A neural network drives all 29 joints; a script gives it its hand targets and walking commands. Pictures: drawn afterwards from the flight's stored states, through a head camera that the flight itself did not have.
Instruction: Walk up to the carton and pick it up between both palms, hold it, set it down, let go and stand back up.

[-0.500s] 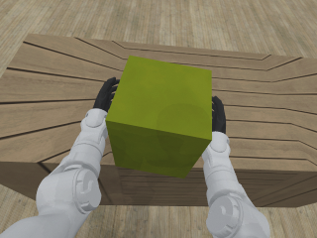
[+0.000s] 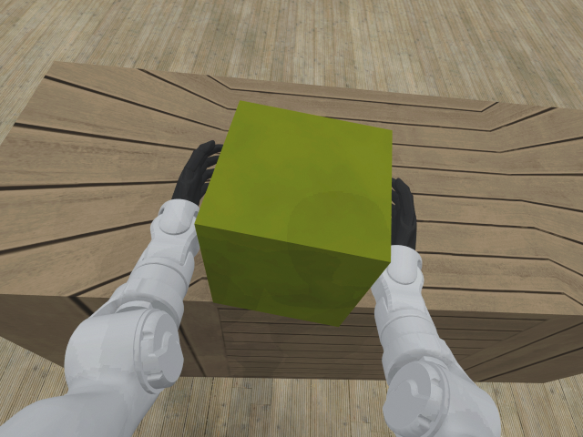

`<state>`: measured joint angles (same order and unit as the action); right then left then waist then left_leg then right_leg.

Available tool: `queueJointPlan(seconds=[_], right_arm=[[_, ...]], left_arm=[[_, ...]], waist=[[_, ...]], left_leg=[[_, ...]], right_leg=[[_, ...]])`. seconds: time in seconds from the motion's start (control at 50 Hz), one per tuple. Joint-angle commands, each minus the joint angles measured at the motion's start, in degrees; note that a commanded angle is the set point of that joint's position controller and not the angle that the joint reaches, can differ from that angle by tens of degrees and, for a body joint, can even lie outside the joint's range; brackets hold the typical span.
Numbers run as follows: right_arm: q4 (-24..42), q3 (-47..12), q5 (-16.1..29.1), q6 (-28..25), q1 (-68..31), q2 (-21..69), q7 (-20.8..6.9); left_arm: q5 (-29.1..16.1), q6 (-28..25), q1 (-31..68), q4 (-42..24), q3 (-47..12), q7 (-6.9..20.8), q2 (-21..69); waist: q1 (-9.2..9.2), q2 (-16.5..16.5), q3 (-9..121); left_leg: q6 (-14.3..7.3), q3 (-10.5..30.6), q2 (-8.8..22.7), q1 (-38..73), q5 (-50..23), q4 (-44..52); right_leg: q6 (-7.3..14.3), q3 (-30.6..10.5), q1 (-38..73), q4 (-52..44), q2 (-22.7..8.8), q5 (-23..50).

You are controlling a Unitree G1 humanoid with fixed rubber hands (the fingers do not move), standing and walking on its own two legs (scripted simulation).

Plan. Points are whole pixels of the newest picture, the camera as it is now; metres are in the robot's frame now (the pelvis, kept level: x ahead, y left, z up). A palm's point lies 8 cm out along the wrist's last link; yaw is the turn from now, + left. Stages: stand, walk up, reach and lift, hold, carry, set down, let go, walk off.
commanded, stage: reach and lift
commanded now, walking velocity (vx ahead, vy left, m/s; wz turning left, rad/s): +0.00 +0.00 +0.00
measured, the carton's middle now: (294, 224) +0.42 +0.02 +0.01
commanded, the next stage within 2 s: none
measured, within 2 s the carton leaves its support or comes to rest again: leaves its support in 0.10 s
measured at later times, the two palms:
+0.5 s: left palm (197, 196) +0.42 +0.15 +0.06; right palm (411, 242) +0.38 -0.14 +0.05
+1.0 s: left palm (189, 171) +0.42 +0.16 +0.11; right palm (422, 217) +0.39 -0.14 +0.10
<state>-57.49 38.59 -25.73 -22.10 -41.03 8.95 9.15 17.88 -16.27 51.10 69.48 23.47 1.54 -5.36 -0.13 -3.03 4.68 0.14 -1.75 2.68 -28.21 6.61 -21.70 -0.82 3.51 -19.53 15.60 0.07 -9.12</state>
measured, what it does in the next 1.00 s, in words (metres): stands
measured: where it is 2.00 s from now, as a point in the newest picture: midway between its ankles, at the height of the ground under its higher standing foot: outside the picture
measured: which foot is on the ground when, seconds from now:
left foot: down 0.00-1.00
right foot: down 0.00-1.00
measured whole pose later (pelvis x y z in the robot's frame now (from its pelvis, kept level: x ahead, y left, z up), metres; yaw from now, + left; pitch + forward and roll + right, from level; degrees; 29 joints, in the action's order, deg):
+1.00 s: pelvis -0.01 +0.00 +0.00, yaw -1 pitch +11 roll -2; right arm -57.1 13.1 -1.7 -14.2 -41.5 1.3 13.8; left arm 0.0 -13.3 52.1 70.9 9.1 -1.8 -8.6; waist 0.1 -0.9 9.6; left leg 0.0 -3.1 3.5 -27.1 7.9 -24.4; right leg -0.7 2.5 -19.4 19.3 0.4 -10.5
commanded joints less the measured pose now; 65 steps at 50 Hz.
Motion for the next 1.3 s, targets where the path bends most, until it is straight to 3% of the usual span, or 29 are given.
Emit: queueJointPlan(seconds=[0.0,0.26,0.42,0.52,0.78,0.9,1.04,1.2,1.28], right_arm=[[2.3,-21.0,-5.2,-8.3,-39.6,30.3,-8.0],[1.3,-23.9,-4.0,-9.7,-40.9,30.0,-7.8],[1.9,-27.4,-1.3,-8.8,-42.2,30.3,-7.6],[2.6,-30.0,1.2,-7.9,-43.6,30.1,-7.4],[7.4,-41.3,12.5,-2.5,-45.9,31.5,-5.9],[13.0,-47.2,18.7,2.7,-47.9,32.1,-4.7],[20.1,-49.6,25.5,10.3,-50.4,29.4,-3.8],[22.4,-45.5,28.2,17.6,-50.8,23.2,-3.1],[24.9,-44.5,28.2,18.9,-53.4,23.2,-3.5]], left_arm=[[2.1,-6.0,36.6,-5.2,-13.3,5.0,32.6],[-0.3,-8.8,39.9,-2.9,-14.7,4.8,31.1],[-3.6,-9.1,41.0,-2.1,-17.1,4.9,31.4],[-6.3,-8.9,42.1,-2.8,-19.5,4.9,32.3],[-12.3,-6.6,43.2,-7.3,-26.7,5.4,35.9],[-13.5,-2.5,43.6,-12.5,-28.8,5.8,38.1],[-14.2,7.0,43.7,-21.6,-29.6,5.7,40.6],[-10.2,20.9,38.3,-27.2,-25.3,7.1,39.5],[-9.8,25.5,38.4,-31.1,-25.3,7.2,40.2]], waist=[[0.18,7.5,46.9],[-1.08,6.7,47.6],[-1.35,6.8,49.7],[-0.94,7.3,51.4],[0.23,7.4,51.6],[0.22,7.2,48.5],[0.78,7.1,45.0],[1.64,4.9,32.8],[1.77,5.4,31.4]], left_leg=[[4.4,-4.7,-0.8,28.3,-30.8,-3.5],[2.8,-5.3,-1.3,22.6,-19.7,-0.6],[2.2,-4.9,-1.0,21.7,-18.6,-1.1],[2.2,-4.4,-1.1,22.2,-19.9,-2.3],[2.1,-1.6,-1.5,25.7,-23.1,-5.5],[2.1,-0.4,-1.9,27.6,-23.7,-5.1],[2.4,1.0,-1.9,33.7,-25.3,-4.4],[1.9,0.4,-2.4,37.2,-19.3,-0.8],[1.8,0.1,-2.9,37.9,-18.2,-0.3]], right_leg=[[-0.4,2.9,11.9,2.7,1.5,26.2],[0.0,1.4,13.4,3.5,1.1,22.7],[0.2,0.7,12.7,4.8,1.4,22.6],[0.4,0.5,11.8,5.6,1.8,23.4],[0.0,-1.0,11.3,6.8,2.2,27.5],[-0.3,-1.9,12.0,5.8,2.4,27.3],[-0.5,-1.5,9.5,2.9,3.1,21.2],[-0.6,-0.5,10.5,-1.0,3.2,11.3],[-0.7,-0.1,12.4,-1.4,3.2,11.0]])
